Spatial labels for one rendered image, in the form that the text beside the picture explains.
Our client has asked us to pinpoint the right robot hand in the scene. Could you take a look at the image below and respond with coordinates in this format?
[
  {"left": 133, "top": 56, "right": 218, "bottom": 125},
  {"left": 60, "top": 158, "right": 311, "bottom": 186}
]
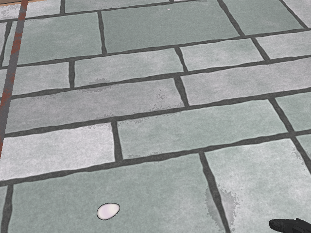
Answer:
[{"left": 269, "top": 217, "right": 311, "bottom": 233}]

